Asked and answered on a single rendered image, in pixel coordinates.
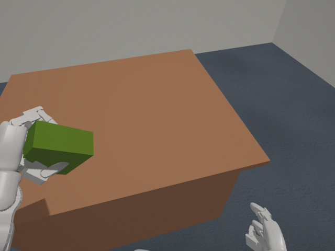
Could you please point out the robot left hand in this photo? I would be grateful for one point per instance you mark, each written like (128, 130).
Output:
(13, 136)

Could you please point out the table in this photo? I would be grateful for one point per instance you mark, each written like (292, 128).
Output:
(168, 150)

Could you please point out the sponge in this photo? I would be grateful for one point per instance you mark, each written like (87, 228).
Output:
(50, 143)

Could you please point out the robot right hand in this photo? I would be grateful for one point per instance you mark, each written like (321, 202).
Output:
(270, 233)

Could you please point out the robot left forearm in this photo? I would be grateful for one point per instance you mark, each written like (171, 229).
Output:
(11, 197)

